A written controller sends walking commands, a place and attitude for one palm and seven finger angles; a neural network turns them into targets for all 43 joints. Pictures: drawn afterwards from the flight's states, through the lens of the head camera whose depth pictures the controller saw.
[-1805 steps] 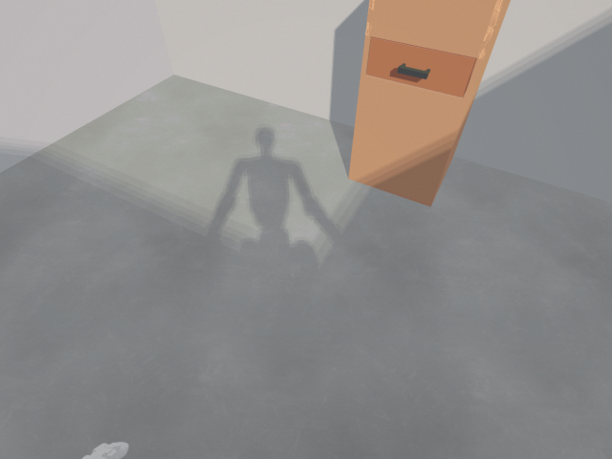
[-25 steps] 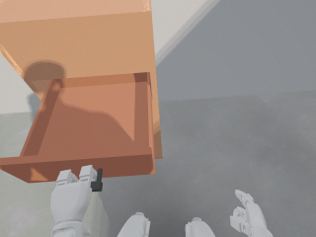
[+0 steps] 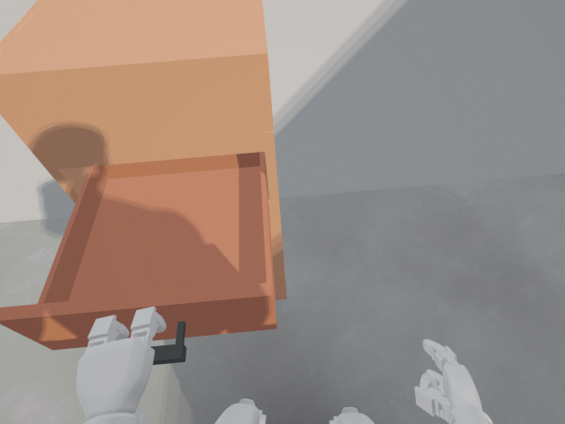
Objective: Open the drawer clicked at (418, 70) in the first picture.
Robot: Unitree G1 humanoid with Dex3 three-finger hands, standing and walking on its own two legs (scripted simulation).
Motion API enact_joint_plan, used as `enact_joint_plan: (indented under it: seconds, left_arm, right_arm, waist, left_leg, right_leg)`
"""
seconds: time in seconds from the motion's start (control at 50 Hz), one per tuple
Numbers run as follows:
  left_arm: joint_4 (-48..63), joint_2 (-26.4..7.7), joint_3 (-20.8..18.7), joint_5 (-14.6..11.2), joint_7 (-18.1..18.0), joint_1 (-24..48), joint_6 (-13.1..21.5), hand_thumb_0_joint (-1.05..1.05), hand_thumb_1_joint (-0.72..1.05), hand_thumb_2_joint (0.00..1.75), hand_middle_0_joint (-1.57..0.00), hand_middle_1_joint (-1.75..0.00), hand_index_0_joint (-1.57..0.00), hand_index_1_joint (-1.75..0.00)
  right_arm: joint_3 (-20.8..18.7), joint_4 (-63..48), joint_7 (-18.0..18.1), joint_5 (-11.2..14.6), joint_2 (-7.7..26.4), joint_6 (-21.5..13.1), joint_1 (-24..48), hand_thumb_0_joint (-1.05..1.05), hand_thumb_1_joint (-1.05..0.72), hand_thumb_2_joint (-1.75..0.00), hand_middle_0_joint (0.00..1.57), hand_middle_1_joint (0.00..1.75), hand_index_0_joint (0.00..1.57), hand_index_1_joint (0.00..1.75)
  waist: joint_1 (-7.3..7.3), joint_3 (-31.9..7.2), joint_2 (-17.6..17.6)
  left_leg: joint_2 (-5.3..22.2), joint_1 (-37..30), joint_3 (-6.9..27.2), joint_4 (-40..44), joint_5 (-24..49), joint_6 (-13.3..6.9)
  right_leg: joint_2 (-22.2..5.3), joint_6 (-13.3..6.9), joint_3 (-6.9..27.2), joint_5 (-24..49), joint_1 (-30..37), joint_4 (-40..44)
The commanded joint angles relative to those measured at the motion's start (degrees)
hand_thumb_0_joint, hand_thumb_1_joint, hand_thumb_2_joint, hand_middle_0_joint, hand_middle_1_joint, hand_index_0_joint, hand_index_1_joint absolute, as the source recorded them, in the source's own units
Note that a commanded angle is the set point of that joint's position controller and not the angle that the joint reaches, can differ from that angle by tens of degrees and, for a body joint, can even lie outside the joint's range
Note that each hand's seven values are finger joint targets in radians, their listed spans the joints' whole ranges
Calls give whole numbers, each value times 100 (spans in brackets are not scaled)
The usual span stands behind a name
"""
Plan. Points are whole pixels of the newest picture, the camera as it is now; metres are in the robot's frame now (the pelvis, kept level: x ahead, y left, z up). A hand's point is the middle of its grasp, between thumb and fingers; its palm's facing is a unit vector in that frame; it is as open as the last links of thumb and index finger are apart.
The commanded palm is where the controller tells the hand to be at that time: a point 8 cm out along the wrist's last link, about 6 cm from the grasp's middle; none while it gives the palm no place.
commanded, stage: lift the hand off the handle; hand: left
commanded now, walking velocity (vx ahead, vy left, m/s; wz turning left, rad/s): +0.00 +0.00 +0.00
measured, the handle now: (148, 343) +0.24 +0.24 -0.06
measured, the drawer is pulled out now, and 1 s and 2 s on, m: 0.29 0.29 0.29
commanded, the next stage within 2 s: draw the hand back to the body in 1.66 s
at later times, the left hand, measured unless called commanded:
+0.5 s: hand (121, 368) +0.19 +0.23 +0.00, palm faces -0.02 -0.09 -1.00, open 13.6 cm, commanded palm +0.17 +0.23 +0.06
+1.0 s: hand (114, 355) +0.19 +0.23 +0.04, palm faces +0.02 -0.12 -0.99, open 13.8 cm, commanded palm +0.17 +0.23 +0.10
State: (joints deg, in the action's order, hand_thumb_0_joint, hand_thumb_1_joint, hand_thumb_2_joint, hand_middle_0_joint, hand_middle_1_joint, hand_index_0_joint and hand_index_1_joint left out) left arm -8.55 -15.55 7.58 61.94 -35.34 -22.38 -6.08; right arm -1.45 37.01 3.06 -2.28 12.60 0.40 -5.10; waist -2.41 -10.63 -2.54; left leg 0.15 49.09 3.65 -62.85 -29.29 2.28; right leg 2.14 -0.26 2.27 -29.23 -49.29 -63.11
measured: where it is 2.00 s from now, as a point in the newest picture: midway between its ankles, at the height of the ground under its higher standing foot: outside the picture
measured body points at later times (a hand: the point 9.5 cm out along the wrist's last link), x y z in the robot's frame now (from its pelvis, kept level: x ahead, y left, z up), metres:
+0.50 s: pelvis +0.01 +0.00 +0.02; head +0.05 -0.02 +0.47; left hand +0.19 +0.24 +0.06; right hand +0.23 -0.21 -0.08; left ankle +0.01 +0.14 -0.66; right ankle +0.01 -0.12 -0.66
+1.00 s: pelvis +0.02 +0.00 +0.04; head +0.04 -0.03 +0.49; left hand +0.19 +0.23 +0.10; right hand +0.23 -0.21 -0.05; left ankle +0.01 +0.14 -0.66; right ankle +0.01 -0.12 -0.66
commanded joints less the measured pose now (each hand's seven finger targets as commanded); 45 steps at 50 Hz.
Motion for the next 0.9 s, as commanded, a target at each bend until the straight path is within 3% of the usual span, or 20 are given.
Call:
enact_joint_plan:
  seconds: [0.0,0.04,0.1,0.26,0.32,0.36,0.38,0.4,0.52,0.58,0.6,0.72,0.78,0.88]
  left_arm:
    - [1368,-923,-758,29,-317,32,-154,0,-50,30,-30,-120,-30,-120]
    - [1312,-686,-448,-32,-197,174,-215,0,-50,30,-30,-120,-30,-120]
    - [1235,-670,-364,-117,14,264,-269,0,-50,30,-30,-120,-30,-120]
    - [1601,-865,-383,3,323,440,9,0,-50,30,-30,-120,-30,-120]
    - [1814,-875,-427,7,301,80,129,0,-50,30,-30,-120,-30,-120]
    - [1925,-836,-401,-14,291,4,169,0,-50,30,-30,-120,-30,-120]
    - [1902,-966,-551,-13,268,-25,154,0,-50,30,-30,-120,-30,-120]
    - [1914,-842,-434,1,253,-21,136,0,-50,30,-30,-120,-30,-120]
    - [2137,-904,-533,-36,208,-120,-5,0,-50,30,-30,-120,-30,-120]
    - [2160,-999,-627,-101,253,-163,-85,0,-50,30,-30,-120,-30,-120]
    - [2202,-965,-598,-93,265,-201,-100,0,-50,30,-30,-120,-30,-120]
    - [2199,-763,-321,-153,471,-422,-192,0,-50,30,-30,-120,-30,-120]
    - [2187,-936,-460,-227,606,-383,-280,0,-50,30,-30,-120,-30,-120]
    - [2523,-977,-446,-171,708,-399,-186,0,-50,30,-30,-120,-30,-120]
  right_arm:
    - [-204,-927,-2,-8,582,-234,632,0,-90,-90,20,30,20,30]
    - [-183,-946,-30,13,604,-215,617,0,-90,-90,20,30,20,30]
    - [-168,-968,-22,47,628,-215,576,0,-90,-90,20,30,20,30]
    - [-127,-1077,5,8,581,-196,489,0,-90,-90,20,30,20,30]
    - [-147,-1142,-46,-18,562,-197,443,0,-90,-90,20,30,20,30]
    - [-153,-1166,-80,-30,557,-185,434,0,-90,-90,20,30,20,30]
    - [-149,-1169,-88,-29,578,-162,417,0,-90,-90,20,30,20,30]
    - [-147,-1180,-106,-31,560,-155,456,0,-90,-90,20,30,20,30]
    - [-178,-1242,-157,1,565,-111,442,0,-90,-90,20,30,20,30]
    - [-146,-1252,-141,20,572,-89,500,0,-90,-90,20,30,20,30]
    - [-133,-1254,-142,24,566,-84,506,0,-90,-90,20,30,20,30]
    - [-120,-1283,-184,71,552,-76,523,0,-90,-90,20,30,20,30]
    - [-87,-1299,-171,107,582,-47,552,0,-90,-90,20,30,20,30]
    - [-78,-1346,-189,88,546,-73,557,0,-90,-90,20,30,20,30]
  waist:
    - [-64,-1267,122]
    - [59,-963,229]
    - [97,-833,459]
    - [14,-779,203]
    - [-70,-929,31]
    - [-39,-902,71]
    - [-38,-888,159]
    - [-32,-784,92]
    - [-75,-841,104]
    - [-55,-764,317]
    - [-97,-775,187]
    - [-73,-562,276]
    - [-78,-454,395]
    - [-159,-511,140]
  left_leg:
    - [-208,-1304,-429,898,1392,-325]
    - [-198,-1298,-391,1010,1227,-342]
    - [-198,-1340,-366,1125,1065,-375]
    - [-218,-1672,-359,1292,1222,-377]
    - [-216,-1816,-383,1301,1477,-359]
    - [-207,-1840,-385,1290,1587,-363]
    - [-206,-1810,-368,1312,1627,-347]
    - [-207,-1832,-381,1320,1595,-347]
    - [-187,-1986,-379,1452,1756,-336]
    - [-194,-1937,-391,1517,1696,-349]
    - [-199,-1981,-393,1568,1669,-342]
    - [-166,-2098,-375,1725,1693,-352]
    - [-172,-2082,-368,1838,1615,-356]
    - [-171,-2302,-377,1938,1780,-345]
  right_leg:
    - [30,-164,-343,1683,849,1190]
    - [26,-142,-393,1473,792,1339]
    - [10,-109,-367,1310,901,1517]
    - [3,-145,-364,1371,1019,1633]
    - [13,-178,-379,1628,1161,1594]
    - [11,-169,-396,1795,1202,1600]
    - [27,-177,-389,1828,1247,1606]
    - [22,-166,-379,1822,1208,1625]
    - [37,-182,-395,2027,1428,1668]
    - [25,-154,-345,2081,1569,1791]
    - [23,-155,-362,1995,1583,1782]
    - [29,-149,-387,1989,1684,1929]
    - [25,-138,-331,1937,1831,2064]
    - [19,-161,-317,1997,1943,2114]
